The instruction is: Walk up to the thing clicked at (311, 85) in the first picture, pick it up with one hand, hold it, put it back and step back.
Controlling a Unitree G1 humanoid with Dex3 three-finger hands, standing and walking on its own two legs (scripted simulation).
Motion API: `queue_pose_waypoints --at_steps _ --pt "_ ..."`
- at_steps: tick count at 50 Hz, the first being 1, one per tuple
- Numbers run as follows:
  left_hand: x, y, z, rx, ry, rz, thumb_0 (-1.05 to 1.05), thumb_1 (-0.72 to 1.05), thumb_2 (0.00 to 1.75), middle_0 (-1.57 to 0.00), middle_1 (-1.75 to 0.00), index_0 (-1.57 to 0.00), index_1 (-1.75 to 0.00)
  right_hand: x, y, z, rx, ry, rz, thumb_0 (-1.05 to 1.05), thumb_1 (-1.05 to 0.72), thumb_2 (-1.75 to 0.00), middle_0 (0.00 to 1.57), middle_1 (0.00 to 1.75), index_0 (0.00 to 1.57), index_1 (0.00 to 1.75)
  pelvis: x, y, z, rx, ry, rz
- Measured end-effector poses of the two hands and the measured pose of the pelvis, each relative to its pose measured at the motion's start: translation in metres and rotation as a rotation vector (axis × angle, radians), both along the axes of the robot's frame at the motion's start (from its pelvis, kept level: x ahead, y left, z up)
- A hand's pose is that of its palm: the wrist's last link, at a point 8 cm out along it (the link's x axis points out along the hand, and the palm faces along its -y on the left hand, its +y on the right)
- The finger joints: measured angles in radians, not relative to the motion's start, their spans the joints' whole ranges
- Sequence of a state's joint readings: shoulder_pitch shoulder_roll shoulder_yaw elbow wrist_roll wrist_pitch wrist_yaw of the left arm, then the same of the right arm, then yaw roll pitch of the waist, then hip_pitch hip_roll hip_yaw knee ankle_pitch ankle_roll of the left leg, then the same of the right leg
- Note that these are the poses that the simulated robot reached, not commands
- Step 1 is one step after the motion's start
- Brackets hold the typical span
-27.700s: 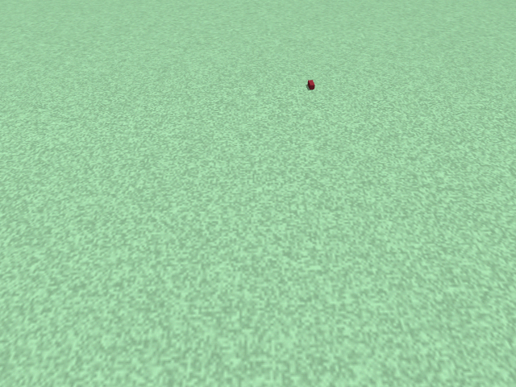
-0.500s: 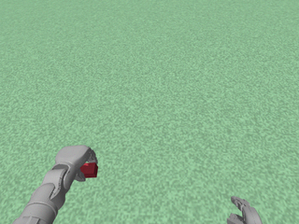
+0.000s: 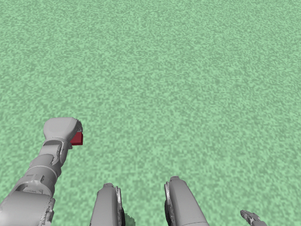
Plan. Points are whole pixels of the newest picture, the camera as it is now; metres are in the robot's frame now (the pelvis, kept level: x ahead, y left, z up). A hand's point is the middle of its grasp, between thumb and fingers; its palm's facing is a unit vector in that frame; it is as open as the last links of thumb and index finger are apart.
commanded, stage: crouch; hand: left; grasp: from above
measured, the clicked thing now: (69, 139) +0.40 +0.22 -0.15
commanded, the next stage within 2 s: lower in 1.30 s
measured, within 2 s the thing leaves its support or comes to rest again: neither
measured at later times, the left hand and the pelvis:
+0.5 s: hand (83, 147) +0.42 +0.23 -0.33, palm faces -0.44 +0.02 -0.90, open 6.4 cm; pelvis -0.02 +0.00 -0.17, yaw -2 degrees
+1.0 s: hand (88, 149) +0.44 +0.23 -0.41, palm faces -0.45 +0.01 -0.89, open 6.5 cm; pelvis -0.03 +0.00 -0.25, yaw -4 degrees
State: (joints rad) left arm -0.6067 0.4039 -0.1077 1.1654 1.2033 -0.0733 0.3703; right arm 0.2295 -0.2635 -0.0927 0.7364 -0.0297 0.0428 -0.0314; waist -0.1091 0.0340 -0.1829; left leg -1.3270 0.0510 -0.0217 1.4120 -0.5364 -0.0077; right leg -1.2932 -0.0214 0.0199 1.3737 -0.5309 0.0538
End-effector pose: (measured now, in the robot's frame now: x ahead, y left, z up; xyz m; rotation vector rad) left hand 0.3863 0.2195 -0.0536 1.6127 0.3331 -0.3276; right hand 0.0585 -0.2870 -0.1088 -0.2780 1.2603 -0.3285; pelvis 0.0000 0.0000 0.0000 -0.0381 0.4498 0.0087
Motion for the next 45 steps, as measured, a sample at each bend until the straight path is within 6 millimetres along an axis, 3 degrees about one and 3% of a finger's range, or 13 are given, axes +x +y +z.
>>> queue_pose_waypoints --at_steps 5,10,22,33,45 --pt "0.011 0.003 -0.048 -0.005 0.008 0.011 0.0 0.51 0.02 -1.1 -0.01 -1.11 -0.01 -0.028 0.01 -0.044 0.005 0.054 -0.02 0.01 -0.9 -0.89 0.21 0.3 0.2 0.3 -0.011 0.005 -0.041 -0.01 0.062 -0.002" --pt "0.02 0.006 -0.097 -0.009 0.039 0.018 0.0 0.51 0.03 -1.09 -0.03 -1.1 -0.02 -0.043 0.02 -0.083 0.025 0.087 -0.014 0.01 -0.9 -0.89 0.21 0.3 0.2 0.3 -0.018 0.007 -0.078 -0.019 0.116 -0.003" --pt "0.038 0.008 -0.201 -0.047 0.041 -0.001 0.0 0.5 0.04 -1.09 -0.04 -1.1 -0.03 -0.038 0.02 -0.155 0.038 0.127 0.069 0.01 -0.9 -0.89 0.21 0.3 0.2 0.3 -0.022 0.005 -0.155 -0.043 0.202 0.002" --pt "0.054 0.01 -0.248 -0.049 0.029 0.013 0.0 0.49 0.09 -1.07 -0.05 -1.08 -0.04 -0.034 0.008 -0.193 0.047 0.149 0.118 0.01 -0.91 -0.9 0.21 0.3 0.2 0.3 -0.024 -0.001 -0.197 -0.052 0.205 -0.009" --pt "0.056 0.011 -0.288 -0.054 0.055 0.018 0.0 0.49 0.09 -1.05 -0.08 -1.06 -0.07 -0.06 0.003 -0.224 0.057 0.204 0.109 0.01 -0.91 -0.9 0.21 0.3 0.2 0.3 -0.03 -0.004 -0.234 -0.053 0.185 -0.023"
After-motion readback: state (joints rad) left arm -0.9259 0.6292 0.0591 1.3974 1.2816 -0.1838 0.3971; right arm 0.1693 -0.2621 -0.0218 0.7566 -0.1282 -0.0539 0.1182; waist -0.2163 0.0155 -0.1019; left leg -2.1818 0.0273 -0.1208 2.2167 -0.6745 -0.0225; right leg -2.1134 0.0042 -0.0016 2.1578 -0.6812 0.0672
